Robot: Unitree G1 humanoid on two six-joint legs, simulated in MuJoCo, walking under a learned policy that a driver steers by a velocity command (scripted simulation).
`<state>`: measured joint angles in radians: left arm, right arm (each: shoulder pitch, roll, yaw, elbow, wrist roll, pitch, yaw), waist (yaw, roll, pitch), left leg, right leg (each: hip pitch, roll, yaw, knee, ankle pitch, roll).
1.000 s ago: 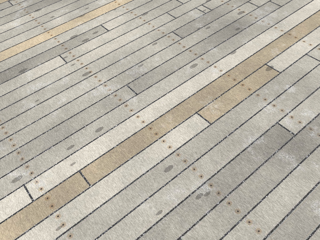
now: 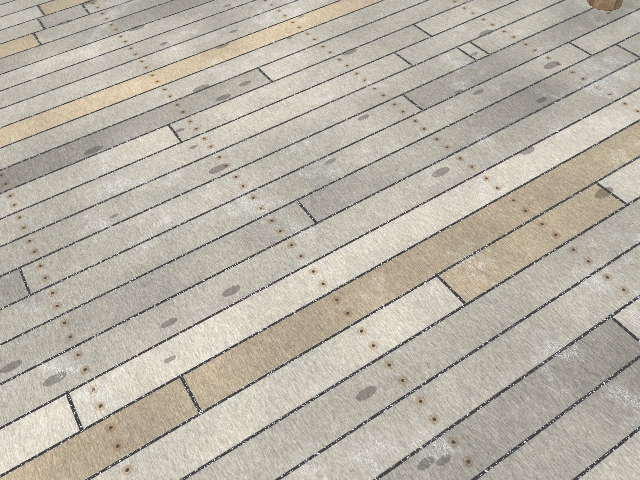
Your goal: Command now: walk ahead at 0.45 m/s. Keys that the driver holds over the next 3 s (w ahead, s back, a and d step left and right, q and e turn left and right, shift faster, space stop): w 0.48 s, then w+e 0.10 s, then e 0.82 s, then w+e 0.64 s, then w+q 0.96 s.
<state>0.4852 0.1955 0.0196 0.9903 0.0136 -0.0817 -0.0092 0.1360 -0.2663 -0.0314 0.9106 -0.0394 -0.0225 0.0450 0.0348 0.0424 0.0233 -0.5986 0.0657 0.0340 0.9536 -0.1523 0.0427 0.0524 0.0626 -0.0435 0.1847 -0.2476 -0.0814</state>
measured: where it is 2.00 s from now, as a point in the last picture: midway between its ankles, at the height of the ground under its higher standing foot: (377, 425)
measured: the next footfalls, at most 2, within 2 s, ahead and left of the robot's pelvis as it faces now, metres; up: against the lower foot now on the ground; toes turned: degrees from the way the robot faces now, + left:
left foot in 0.22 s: +0.30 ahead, +0.09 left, +0.00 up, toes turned +3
right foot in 0.76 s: +0.59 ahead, -0.06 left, +0.00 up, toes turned -10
